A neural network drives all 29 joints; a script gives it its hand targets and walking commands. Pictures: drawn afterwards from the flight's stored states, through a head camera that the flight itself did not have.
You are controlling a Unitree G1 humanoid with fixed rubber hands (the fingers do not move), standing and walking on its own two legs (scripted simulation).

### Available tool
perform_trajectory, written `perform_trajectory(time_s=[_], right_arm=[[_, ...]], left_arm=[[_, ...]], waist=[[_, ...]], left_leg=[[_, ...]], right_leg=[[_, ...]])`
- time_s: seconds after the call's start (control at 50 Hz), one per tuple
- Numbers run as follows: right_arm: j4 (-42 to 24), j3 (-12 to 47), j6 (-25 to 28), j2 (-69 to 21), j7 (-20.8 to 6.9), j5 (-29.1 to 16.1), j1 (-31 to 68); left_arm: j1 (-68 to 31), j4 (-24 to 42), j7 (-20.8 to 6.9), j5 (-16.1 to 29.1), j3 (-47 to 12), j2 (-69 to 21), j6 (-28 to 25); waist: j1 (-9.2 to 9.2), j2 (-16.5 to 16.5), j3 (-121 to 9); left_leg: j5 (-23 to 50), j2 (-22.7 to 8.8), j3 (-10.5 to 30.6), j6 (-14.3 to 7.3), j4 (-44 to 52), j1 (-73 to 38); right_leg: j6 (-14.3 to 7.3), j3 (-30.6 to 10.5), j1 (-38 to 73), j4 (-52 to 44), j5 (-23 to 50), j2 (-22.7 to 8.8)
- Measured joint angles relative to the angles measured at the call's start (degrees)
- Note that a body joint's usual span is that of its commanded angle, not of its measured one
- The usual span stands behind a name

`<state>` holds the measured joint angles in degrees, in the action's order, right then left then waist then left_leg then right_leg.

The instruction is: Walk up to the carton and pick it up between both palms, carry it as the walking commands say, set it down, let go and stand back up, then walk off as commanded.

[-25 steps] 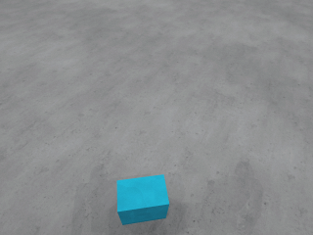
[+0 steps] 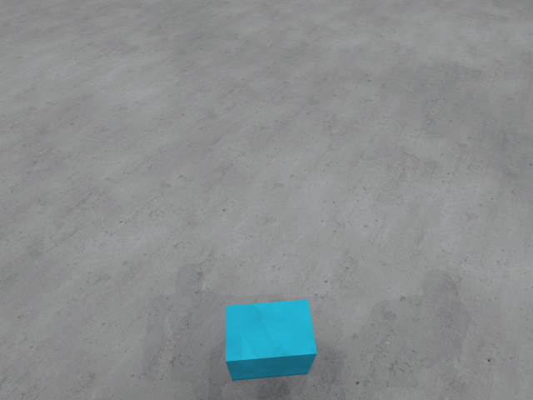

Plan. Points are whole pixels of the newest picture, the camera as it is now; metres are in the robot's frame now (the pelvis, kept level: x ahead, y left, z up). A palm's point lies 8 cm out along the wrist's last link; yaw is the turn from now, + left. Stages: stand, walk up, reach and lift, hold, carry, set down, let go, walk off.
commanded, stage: walk up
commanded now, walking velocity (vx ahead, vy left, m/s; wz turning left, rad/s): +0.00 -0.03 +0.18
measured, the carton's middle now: (268, 341) +0.39 +0.00 -0.64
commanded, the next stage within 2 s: stand in 0.46 s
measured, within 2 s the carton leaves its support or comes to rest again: neither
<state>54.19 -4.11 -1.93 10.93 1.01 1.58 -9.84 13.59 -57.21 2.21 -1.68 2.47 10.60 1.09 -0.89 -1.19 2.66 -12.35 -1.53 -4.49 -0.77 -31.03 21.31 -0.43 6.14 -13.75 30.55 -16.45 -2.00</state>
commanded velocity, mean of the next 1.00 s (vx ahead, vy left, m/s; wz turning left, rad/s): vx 0.00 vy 0.00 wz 0.04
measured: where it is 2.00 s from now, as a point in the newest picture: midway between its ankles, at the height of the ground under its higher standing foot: outside the picture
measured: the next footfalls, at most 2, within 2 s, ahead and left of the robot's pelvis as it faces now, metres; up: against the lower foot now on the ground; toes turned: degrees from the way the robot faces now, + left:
left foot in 0.26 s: +0.04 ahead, +0.14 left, +0.00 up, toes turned -2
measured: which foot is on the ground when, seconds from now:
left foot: up 0.00-0.24, down 0.26-1.00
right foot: down 0.00-1.00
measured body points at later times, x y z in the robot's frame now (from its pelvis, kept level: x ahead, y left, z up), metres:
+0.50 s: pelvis +0.01 +0.03 +0.01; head +0.02 +0.03 +0.46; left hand +0.03 +0.26 -0.14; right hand +0.07 -0.21 -0.14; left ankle +0.00 +0.14 -0.73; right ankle +0.00 -0.10 -0.73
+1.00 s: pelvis +0.01 +0.01 +0.01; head +0.02 +0.01 +0.46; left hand -0.02 +0.23 -0.15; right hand +0.03 -0.22 -0.15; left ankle +0.00 +0.14 -0.73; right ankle +0.00 -0.10 -0.73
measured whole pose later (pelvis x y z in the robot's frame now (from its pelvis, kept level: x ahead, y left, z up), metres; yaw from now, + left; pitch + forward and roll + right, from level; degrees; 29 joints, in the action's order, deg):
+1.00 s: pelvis +0.01 +0.01 +0.01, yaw +3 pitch -1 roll +0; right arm 63.8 -1.6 0.8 9.8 2.0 0.8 -15.1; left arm 17.2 -66.4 2.1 -0.3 0.1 7.9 -0.8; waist 0.0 -0.8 1.8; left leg -11.8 -2.2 -3.0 1.0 -20.9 8.0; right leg -0.1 6.3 -6.7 20.5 -12.7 -1.7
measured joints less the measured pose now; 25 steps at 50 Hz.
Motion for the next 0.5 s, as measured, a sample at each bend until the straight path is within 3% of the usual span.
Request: perform_trajectory(time_s=[0.04, 0.12, 0.2, 0.26, 0.36, 0.5], right_arm=[[-0.2, -0.2, -0.7, 0.4, -0.4, -0.2, -0.7], [0.0, -0.4, -0.5, 2.0, -0.5, -0.4, -1.8], [0.5, 0.2, -0.4, 2.9, -0.5, -0.8, -2.4], [0.5, 1.0, 0.4, 3.1, -0.3, -1.0, -2.4], [1.9, 2.4, 2.2, 0.7, 0.3, -0.8, -2.9], [4.8, 2.8, 2.7, -0.8, 0.7, -1.0, -3.2]], left_arm=[[0.8, 0.0, 0.0, -0.2, -0.1, -0.1, -0.4], [1.3, -0.3, 0.1, 0.1, -0.6, -0.5, -1.2], [0.3, -0.8, 0.0, 0.0, -0.5, -0.6, -1.6], [-0.2, -1.2, -0.3, 0.0, -0.3, -0.3, -1.3], [-0.5, -2.1, -0.9, 1.0, -0.9, 1.0, -0.3], [0.3, -4.5, -0.9, 1.3, -1.8, -0.2, -1.0]], waist=[[-0.47, 0.5, -0.2], [-0.48, 0.8, -0.4], [0.18, 0.6, -0.3], [1.08, 0.1, -0.2], [0.84, 2.7, -0.2], [0.78, 1.4, -0.7]], left_leg=[[-6.6, 1.0, 1.4, 0.9, -8.2, 1.9], [-9.0, 1.7, 2.6, 2.4, -17.7, 2.7], [-10.3, 0.5, 2.6, 2.6, -9.9, -2.1], [-2.8, -0.7, 1.9, 2.0, 2.3, -7.9], [-1.6, 0.5, 0.9, 0.4, 5.8, -10.8], [-0.1, 0.5, 0.6, 0.2, 9.6, -13.6]], right_leg=[[-0.8, 0.1, 0.9, -1.5, 0.5, -0.3], [-0.7, 0.1, 2.7, -5.3, 2.2, -1.1], [-0.1, 0.8, 2.9, -5.5, 2.1, -1.4], [0.7, 2.0, 2.3, -3.1, 0.6, -1.3], [1.2, -0.5, 4.0, -4.7, 1.1, -1.3], [1.8, -0.8, 7.4, -10.1, 3.9, -0.9]])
